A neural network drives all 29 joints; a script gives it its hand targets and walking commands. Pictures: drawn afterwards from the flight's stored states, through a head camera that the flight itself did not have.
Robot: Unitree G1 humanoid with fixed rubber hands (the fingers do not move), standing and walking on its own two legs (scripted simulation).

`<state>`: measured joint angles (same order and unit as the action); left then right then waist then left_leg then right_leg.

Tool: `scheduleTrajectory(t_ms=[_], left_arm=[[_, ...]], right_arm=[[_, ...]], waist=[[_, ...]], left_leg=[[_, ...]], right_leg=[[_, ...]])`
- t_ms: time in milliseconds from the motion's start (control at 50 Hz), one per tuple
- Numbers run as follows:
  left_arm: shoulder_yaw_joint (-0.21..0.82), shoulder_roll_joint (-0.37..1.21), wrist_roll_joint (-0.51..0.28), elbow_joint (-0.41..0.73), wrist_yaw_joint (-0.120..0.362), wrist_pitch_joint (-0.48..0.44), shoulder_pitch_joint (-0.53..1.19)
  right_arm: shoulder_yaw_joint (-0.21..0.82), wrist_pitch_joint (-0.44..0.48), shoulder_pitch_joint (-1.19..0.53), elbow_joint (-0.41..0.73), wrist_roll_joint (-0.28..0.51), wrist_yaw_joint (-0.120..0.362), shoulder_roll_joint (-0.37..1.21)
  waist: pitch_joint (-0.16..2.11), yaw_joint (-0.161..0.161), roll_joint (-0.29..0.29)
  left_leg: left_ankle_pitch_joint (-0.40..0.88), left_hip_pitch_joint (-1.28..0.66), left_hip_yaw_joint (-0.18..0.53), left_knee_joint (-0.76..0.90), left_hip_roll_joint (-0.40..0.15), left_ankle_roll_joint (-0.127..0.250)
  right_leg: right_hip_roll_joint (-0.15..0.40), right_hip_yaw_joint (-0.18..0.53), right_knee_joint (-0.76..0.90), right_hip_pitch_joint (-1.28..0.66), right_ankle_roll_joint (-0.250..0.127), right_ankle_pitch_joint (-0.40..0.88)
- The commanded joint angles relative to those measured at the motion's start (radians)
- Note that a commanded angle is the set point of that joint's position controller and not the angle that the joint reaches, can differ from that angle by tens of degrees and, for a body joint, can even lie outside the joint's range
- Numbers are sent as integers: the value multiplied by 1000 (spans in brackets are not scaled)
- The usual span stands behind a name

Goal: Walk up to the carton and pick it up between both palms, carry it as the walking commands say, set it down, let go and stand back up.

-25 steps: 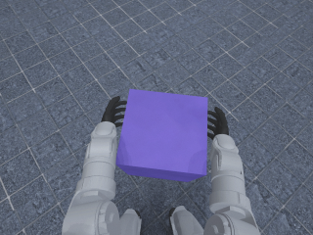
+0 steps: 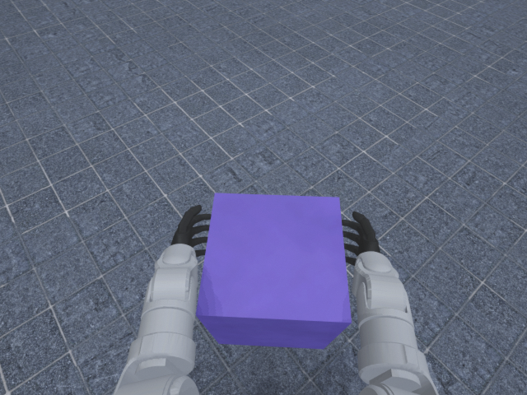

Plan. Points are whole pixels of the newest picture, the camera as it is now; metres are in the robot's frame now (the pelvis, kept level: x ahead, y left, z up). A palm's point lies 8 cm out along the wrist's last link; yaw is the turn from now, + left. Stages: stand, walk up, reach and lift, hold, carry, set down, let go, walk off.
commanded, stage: reach and lift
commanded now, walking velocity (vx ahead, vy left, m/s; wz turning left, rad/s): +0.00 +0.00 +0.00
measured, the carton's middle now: (273, 277) +0.33 -0.03 -0.09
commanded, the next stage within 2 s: none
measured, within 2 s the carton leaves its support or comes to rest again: neither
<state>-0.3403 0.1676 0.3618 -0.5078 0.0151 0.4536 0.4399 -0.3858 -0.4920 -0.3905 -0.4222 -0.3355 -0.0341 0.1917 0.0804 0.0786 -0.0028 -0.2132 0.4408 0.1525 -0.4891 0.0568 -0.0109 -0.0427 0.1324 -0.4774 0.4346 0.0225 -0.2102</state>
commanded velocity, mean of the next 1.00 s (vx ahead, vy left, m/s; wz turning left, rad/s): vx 0.00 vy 0.00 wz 0.00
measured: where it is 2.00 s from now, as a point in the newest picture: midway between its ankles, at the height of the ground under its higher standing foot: outside the picture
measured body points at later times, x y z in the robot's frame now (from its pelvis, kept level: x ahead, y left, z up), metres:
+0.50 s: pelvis +0.00 +0.01 +0.01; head -0.04 +0.01 +0.46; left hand +0.34 +0.12 +0.06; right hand +0.31 -0.18 +0.06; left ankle +0.01 +0.13 -0.74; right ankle +0.01 -0.13 -0.74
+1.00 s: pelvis +0.01 +0.00 +0.01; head -0.03 +0.00 +0.46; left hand +0.33 +0.14 +0.06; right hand +0.32 -0.16 +0.06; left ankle +0.01 +0.12 -0.74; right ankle +0.01 -0.13 -0.74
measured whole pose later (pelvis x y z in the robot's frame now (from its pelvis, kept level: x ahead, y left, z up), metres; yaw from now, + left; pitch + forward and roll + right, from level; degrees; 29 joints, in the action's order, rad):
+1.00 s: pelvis +0.01 +0.00 +0.01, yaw +0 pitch -7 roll +0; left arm -0.25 0.17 0.34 -0.29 0.01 0.74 0.33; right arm -0.26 -0.77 -0.33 -0.28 -0.35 -0.01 0.17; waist -0.02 0.01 -0.01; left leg -0.17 -0.01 0.14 -0.28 0.04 0.00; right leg -0.03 0.12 -0.28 -0.01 0.01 -0.17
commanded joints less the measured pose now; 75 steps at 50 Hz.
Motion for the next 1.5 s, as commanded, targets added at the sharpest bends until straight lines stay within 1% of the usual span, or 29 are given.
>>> scheduleTrajectory(t_ms=[0, 60, 80, 100, 220, 260, 340, 360, 380, 460, 560, 580, 600, 820, 840, 860, 880, 920, 1000, 1020, 1120, 1220, 1260, 1320, 1340, 1360, 1440, 1460, 1480], left_arm=[[478, 867, -169, -44, 251, -8, 446], [490, 872, -189, -49, 261, 12, 472], [499, 859, -168, -67, 259, 35, 391], [470, 872, -171, -100, 265, 48, 401], [481, 860, -187, -41, 262, 95, 457], [513, 891, -238, 14, 267, 99, 520], [467, 904, -202, -51, 267, 142, 418], [474, 892, -219, -41, 269, 143, 444], [488, 885, -210, -1, 272, 145, 435], [493, 878, -226, 27, 268, 191, 436], [527, 868, -256, 102, 266, 214, 446], [517, 853, -253, 107, 259, 213, 423], [539, 878, -264, 128, 257, 221, 438], [565, 835, -261, 221, 245, 238, 330], [551, 829, -259, 200, 244, 236, 308], [566, 843, -256, 214, 245, 243, 319], [583, 864, -277, 239, 246, 239, 318], [560, 860, -257, 210, 253, 250, 312], [539, 839, -249, 196, 258, 252, 371], [553, 856, -256, 236, 253, 251, 366], [527, 899, -240, 157, 254, 261, 294], [540, 890, -246, 195, 252, 277, 296], [536, 878, -234, 196, 248, 274, 307], [558, 894, -266, 230, 247, 263, 297], [570, 929, -266, 227, 248, 271, 288], [590, 930, -286, 241, 249, 260, 284], [577, 936, -268, 219, 238, 269, 254], [563, 912, -259, 200, 240, 269, 219], [566, 928, -257, 214, 241, 274, 229]], right_arm=[[515, -12, -460, -62, 192, 246, 987], [506, -29, -462, -35, 179, 228, 978], [550, -37, -482, 5, 217, 234, 987], [510, -56, -476, -28, 185, 232, 970], [465, -113, -447, -63, 203, 251, 950], [503, -133, -489, -25, 230, 253, 992], [506, -164, -519, 22, 223, 255, 940], [516, -173, -521, 28, 226, 258, 948], [535, -174, -533, 56, 243, 258, 966], [497, -228, -428, 15, 215, 256, 928], [529, -245, -452, 68, 250, 253, 935], [543, -255, -465, 66, 258, 256, 952], [549, -255, -453, 89, 261, 250, 955], [596, -257, -362, 147, 260, 256, 913], [594, -261, -331, 114, 252, 259, 913], [580, -255, -351, 120, 259, 253, 918], [609, -248, -381, 165, 266, 257, 922], [583, -247, -374, 143, 255, 261, 908], [555, -242, -423, 113, 241, 262, 916], [557, -241, -378, 117, 239, 263, 914], [610, -236, -442, 166, 253, 268, 919], [553, -251, -338, 81, 229, 274, 912], [573, -240, -410, 112, 254, 285, 911], [604, -231, -393, 159, 258, 282, 908], [629, -217, -423, 220, 280, 278, 901], [639, -221, -401, 212, 278, 281, 908], [654, -225, -404, 202, 284, 286, 895], [652, -232, -412, 192, 277, 283, 892], [635, -236, -385, 192, 272, 285, 887]], waist=[[362, 1, -5], [320, 36, -40], [341, -24, 21], [307, 9, -49], [216, 6, 58], [241, -4, -12], [181, -23, 23], [166, -13, -57], [170, -44, 18], [115, 6, -14], [125, -20, 31], [111, -32, -51], [135, -26, 20], [168, -67, -4], [115, -63, -67], [132, -60, 16], [144, -64, -33], [108, -64, 36], [90, -64, -19], [85, -60, 29], [94, -105, -17], [62, -71, 20], [89, -108, 37], [138, -92, -35], [139, -92, 40], [172, -83, -11], [164, -100, 24], [134, -104, -45], [123, -99, 10]], left_leg=[[232, -204, -94, 61, 56, 14], [167, -242, -87, 83, 47, 20], [187, -258, -99, 99, 54, 16], [166, -253, -95, 100, 51, 18], [84, -345, -96, 156, 39, 11], [66, -344, -88, 166, 33, 16], [87, -392, -78, 191, 29, 17], [40, -414, -76, 189, 29, 25], [80, -406, -85, 195, 34, 18], [100, -439, -79, 219, 20, 16], [136, -467, -88, 220, 32, 7], [124, -467, -76, 215, 18, 23], [132, -476, -84, 225, 23, 15], [336, -517, -80, 215, 41, -6], [299, -510, -73, 218, 30, 2], [282, -513, -85, 223, 42, -6], [263, -524, -69, 219, 36, -3], [214, -513, -85, 227, 46, -10], [164, -498, -81, 222, 43, -2], [198, -498, -83, 219, 40, -7], [173, -485, -87, 222, 45, -5], [196, -528, -92, 230, 44, -14], [196, -491, -90, 232, 40, -15], [305, -552, -73, 210, 36, -13], [302, -557, -83, 210, 49, -17], [291, -567, -69, 208, 32, -17], [267, -544, -78, 212, 35, -17], [249, -533, -73, 214, 33, -12], [221, -523, -76, 225, 36, -14]], right_leg=[[-57, -90, 58, -244, 38, 294], [-55, -95, 80, -268, 41, 229], [-50, -102, 84, -328, 39, 254], [-47, -92, 98, -308, 45, 241], [-45, -102, 136, -303, 17, 124], [-51, -103, 132, -355, 27, 123], [-43, -105, 164, -380, 21, 126], [-39, -103, 171, -345, 31, 64], [-37, -94, 172, -370, 27, 119], [-47, -100, 201, -383, 20, 142], [-41, -90, 209, -433, 19, 182], [-43, -89, 204, -414, 28, 151], [-37, -80, 208, -449, 20, 191], [-48, -75, 207, -505, 27, 376], [-54, -79, 214, -453, 29, 318], [-46, -71, 219, -484, 21, 320], [-51, -79, 208, -475, 16, 276], [-42, -78, 224, -460, 8, 235], [-43, -85, 224, -435, 10, 170], [-42, -80, 220, -437, -2, 204], [-44, -82, 214, -445, 6, 179], [-46, -83, 232, -430, -9, 188], [-50, -83, 216, -460, -8, 204], [-60, -76, 214, -444, -1, 277], [-50, -72, 214, -451, -7, 288], [-61, -90, 200, -450, -5, 253], [-50, -70, 203, -438, -9, 243], [-54, -82, 212, -439, 2, 212], [-50, -75, 218, -441, -8, 203]])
